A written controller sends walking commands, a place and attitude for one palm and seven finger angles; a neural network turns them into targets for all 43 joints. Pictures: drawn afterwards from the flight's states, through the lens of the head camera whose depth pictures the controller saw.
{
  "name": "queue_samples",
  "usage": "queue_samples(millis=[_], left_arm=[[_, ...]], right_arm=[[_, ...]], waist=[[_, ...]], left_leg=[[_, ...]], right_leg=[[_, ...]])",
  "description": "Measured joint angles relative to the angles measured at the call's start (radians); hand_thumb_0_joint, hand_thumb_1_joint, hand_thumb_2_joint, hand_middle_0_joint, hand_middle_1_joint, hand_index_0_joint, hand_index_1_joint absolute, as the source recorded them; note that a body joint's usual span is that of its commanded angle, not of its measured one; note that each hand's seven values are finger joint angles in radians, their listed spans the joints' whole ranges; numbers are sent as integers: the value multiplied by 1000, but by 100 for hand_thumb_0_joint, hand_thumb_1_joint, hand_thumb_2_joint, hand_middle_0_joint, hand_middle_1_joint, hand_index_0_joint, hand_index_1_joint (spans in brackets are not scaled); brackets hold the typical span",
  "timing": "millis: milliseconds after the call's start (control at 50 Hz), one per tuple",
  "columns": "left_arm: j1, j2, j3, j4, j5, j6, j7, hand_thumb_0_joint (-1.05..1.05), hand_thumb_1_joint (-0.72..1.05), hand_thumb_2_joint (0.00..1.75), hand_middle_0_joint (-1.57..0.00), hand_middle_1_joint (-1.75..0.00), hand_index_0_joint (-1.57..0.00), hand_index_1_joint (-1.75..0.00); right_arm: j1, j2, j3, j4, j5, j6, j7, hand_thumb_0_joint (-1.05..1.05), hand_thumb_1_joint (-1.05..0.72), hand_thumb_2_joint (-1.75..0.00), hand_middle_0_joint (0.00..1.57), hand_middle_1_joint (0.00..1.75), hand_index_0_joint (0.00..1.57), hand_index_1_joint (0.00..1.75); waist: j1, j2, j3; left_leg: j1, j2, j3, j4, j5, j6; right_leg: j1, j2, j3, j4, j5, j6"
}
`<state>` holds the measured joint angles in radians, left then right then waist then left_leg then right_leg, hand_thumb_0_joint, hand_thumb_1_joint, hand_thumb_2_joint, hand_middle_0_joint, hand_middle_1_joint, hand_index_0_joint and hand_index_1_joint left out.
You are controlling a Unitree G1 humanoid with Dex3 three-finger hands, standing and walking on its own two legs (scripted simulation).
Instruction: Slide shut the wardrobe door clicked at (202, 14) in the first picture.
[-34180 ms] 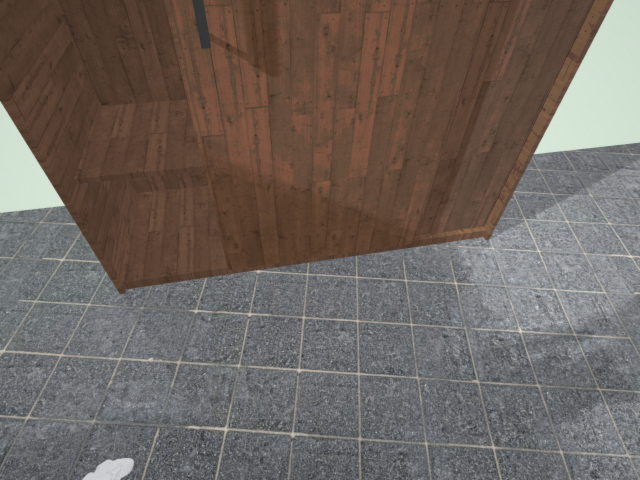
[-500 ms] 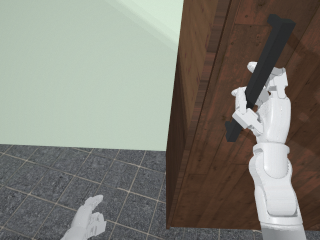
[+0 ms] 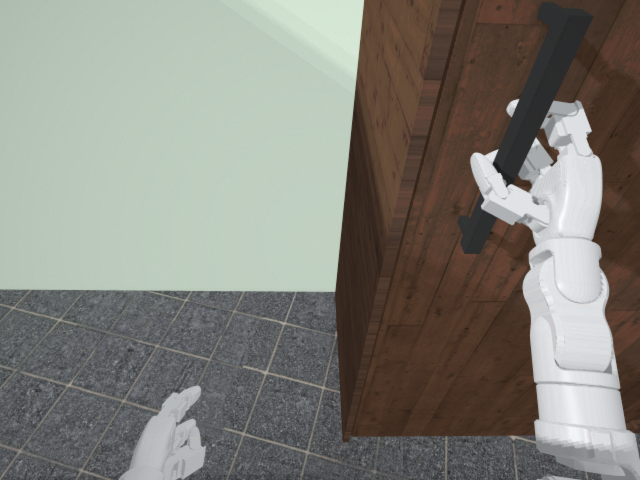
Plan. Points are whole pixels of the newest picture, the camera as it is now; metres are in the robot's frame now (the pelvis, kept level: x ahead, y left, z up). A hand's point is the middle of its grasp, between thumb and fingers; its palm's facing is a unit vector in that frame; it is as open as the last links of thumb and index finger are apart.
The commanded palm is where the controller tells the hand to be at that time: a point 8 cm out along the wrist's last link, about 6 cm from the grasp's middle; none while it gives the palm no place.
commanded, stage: loosen the grip on the handle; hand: right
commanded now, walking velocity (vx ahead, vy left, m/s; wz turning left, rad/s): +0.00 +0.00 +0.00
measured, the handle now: (503, 148) +0.39 -0.18 +0.26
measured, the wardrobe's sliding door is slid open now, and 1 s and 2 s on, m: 0.00 0.00 0.00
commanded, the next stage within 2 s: slip the hand off the handle in 0.42 s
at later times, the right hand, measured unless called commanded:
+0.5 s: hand (497, 189) +0.35 -0.17 +0.24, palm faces +0.20 +0.98 -0.08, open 15.2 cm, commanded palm +0.32 -0.21 +0.23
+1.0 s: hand (509, 189) +0.35 -0.18 +0.24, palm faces +0.13 +0.99 -0.09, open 14.9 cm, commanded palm +0.32 -0.26 +0.23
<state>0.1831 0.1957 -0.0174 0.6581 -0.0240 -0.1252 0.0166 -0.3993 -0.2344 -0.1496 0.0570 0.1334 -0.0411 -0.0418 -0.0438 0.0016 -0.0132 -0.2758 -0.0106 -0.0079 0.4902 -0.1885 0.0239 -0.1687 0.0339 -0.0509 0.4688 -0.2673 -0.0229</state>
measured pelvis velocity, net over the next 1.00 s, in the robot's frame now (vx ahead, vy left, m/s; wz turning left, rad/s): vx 0.02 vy -0.01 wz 0.00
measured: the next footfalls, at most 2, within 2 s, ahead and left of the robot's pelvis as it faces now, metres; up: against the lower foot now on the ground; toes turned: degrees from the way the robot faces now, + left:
none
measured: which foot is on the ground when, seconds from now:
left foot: down 0.00-1.00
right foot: down 0.00-1.00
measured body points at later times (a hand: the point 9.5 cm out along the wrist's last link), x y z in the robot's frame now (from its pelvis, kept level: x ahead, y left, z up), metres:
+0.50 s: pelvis +0.00 +0.01 -0.01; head +0.01 +0.02 +0.44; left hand +0.17 +0.26 -0.10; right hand +0.33 -0.22 +0.24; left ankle +0.05 +0.10 -0.74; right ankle -0.01 -0.10 -0.74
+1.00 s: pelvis +0.02 -0.01 -0.01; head +0.00 +0.00 +0.44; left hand +0.19 +0.20 -0.09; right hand +0.33 -0.23 +0.24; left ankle +0.05 +0.10 -0.74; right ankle -0.01 -0.10 -0.74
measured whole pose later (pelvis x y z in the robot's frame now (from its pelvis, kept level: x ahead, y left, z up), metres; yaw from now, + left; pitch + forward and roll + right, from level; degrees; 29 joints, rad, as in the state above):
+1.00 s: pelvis +0.02 -0.01 -0.01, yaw +0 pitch +0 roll +0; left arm 0.22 0.19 -0.05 0.64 -0.03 -0.10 0.04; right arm -0.29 -0.27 -0.16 -0.01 0.16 -0.15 -0.01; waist -0.02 -0.03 -0.06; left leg -0.32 -0.02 0.00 0.55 -0.24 0.01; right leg -0.22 0.03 -0.05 0.55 -0.34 -0.04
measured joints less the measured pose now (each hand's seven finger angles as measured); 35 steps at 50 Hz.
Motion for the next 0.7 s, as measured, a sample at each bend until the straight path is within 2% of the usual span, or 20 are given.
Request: queue_samples(millis=[40,140,200,300,460,580,700], left_arm=[[2,-2,-11,-1,-2,-16,-8,2,91,90,-20,-30,-20,-30],[35,-8,-24,-5,-5,-52,-14,2,91,90,-20,-30,-20,-30],[52,5,-17,3,-7,-66,-13,2,90,90,-20,-30,-20,-30],[63,42,20,39,-14,-60,-6,2,91,90,-20,-30,-20,-30],[44,76,50,52,-16,-48,0,2,91,90,-19,-30,-20,-30],[23,45,20,11,-7,-52,3,2,91,90,-19,-30,-20,-30],[11,3,-17,-26,-1,-33,3,2,91,90,-20,-30,-20,-30]], right_arm=[[-4,7,-25,60,-3,-26,-35,-5,-35,-62,52,143,22,122],[-16,-4,-51,152,-51,-105,-99,-2,2,-45,48,140,15,119],[-23,-30,-57,174,-65,-155,-93,-1,22,-36,45,138,12,118],[-36,-62,-45,164,-42,-202,-47,-1,43,-26,46,137,13,115],[23,-44,-13,54,-12,-209,-27,-1,54,-21,46,134,15,108],[64,-16,19,-26,-15,-188,-16,-1,56,-20,46,133,16,106],[97,-10,32,-76,-6,-133,16,-1,56,-20,46,130,17,107]], waist=[[17,-18,-17],[42,-15,-36],[48,-11,-28],[42,-15,-12],[25,-27,-15],[7,-19,-22],[0,-23,-38]], left_leg=[[-13,-7,-1,17,3,2],[-44,-21,4,54,-5,18],[-56,-33,14,57,-7,23],[-74,-44,37,47,-4,26],[-81,-28,36,40,-12,19],[-71,-10,27,51,-34,3],[-51,-3,18,58,-52,-8]], right_leg=[[-12,-7,-3,21,-9,-1],[-41,-23,-1,57,-17,12],[-64,-37,8,80,-24,20],[-106,-50,31,111,-34,28],[-113,-33,32,98,-42,13],[-91,-14,24,83,-53,-4],[-67,-6,17,84,-69,-13]])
